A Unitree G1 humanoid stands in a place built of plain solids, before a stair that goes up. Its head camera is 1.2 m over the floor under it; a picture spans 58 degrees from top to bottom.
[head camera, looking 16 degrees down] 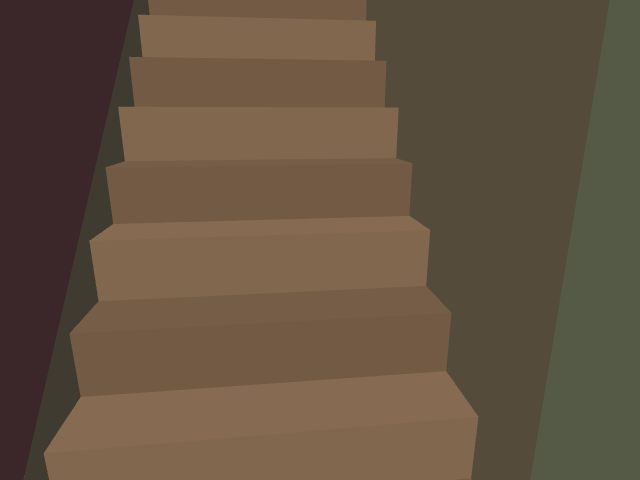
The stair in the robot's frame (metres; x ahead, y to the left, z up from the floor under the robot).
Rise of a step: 0.21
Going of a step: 0.22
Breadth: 1.12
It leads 7 degrees to the left of straight ahead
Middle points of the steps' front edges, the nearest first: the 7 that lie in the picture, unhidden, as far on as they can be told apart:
0.93 0.12 0.41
1.15 0.15 0.62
1.37 0.17 0.82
1.59 0.20 1.03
1.81 0.23 1.23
2.03 0.25 1.44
2.25 0.28 1.65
